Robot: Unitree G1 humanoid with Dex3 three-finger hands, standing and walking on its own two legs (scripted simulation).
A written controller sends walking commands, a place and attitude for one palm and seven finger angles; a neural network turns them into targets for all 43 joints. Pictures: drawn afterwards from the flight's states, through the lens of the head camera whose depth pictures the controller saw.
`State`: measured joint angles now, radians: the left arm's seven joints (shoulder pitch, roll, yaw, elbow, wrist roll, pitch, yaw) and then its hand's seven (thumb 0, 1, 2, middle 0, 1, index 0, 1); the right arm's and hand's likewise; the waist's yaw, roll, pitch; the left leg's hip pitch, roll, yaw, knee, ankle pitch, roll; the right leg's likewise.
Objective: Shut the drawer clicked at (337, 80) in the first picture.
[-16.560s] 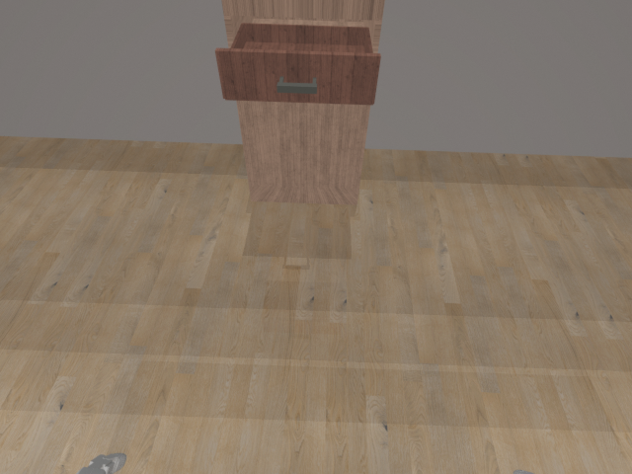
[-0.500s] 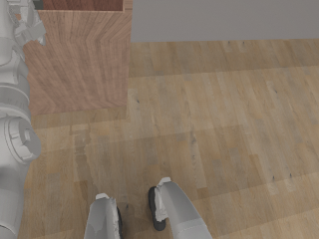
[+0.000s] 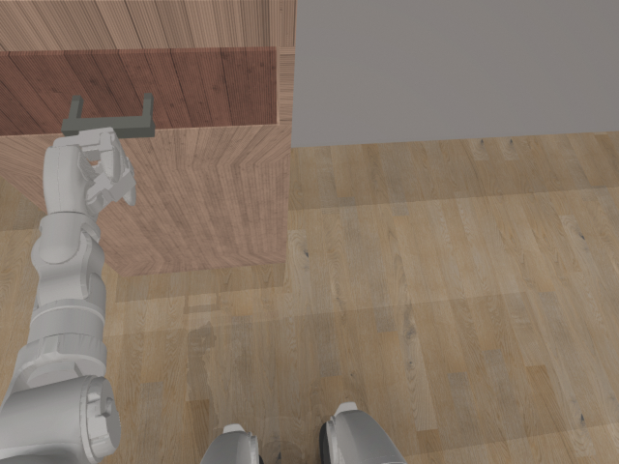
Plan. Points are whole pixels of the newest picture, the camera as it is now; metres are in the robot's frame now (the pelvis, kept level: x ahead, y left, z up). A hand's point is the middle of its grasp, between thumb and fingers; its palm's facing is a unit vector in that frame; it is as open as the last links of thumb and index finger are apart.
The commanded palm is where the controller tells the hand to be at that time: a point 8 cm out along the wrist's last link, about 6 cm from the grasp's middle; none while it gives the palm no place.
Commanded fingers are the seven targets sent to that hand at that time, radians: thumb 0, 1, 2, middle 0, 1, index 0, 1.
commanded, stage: draw the hand back to the body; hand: left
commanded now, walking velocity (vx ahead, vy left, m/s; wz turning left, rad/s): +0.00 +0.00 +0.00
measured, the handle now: (111, 115) +0.58 +0.23 +0.03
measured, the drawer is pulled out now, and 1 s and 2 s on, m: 0.00 0.00 0.00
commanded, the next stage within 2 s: step back with the hand held close in 1.18 s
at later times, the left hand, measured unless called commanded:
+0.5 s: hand (13, 282) +0.30 +0.22 +0.14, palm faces +0.24 -0.94 -0.23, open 3.3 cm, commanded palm +0.26 +0.26 +0.16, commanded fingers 0.00 0.90 0.90 -1.40 -1.60 -1.40 -1.60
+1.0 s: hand out of the picture +0.16 +0.25 +0.23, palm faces +0.45 -0.81 -0.37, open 3.2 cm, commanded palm +0.11 +0.28 +0.24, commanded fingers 0.00 0.90 0.90 -1.40 -1.60 -1.40 -1.60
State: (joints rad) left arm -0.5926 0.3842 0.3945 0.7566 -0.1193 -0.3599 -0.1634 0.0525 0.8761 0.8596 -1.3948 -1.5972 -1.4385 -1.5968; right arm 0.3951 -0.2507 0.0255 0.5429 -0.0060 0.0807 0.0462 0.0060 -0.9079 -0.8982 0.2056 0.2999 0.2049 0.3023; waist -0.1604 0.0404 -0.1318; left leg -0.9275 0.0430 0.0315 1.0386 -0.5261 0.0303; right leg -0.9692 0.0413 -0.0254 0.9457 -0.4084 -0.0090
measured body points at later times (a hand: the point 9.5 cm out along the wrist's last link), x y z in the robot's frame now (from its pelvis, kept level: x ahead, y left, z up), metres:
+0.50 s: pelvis +0.01 +0.00 +0.05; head +0.03 -0.01 +0.50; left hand +0.29 +0.27 +0.15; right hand +0.20 -0.22 -0.03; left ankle -0.04 +0.10 -0.67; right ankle +0.01 -0.12 -0.67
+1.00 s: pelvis -0.01 -0.01 +0.07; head -0.03 -0.03 +0.52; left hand +0.13 +0.29 +0.25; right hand +0.19 -0.21 -0.01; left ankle -0.04 +0.10 -0.67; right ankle +0.01 -0.12 -0.67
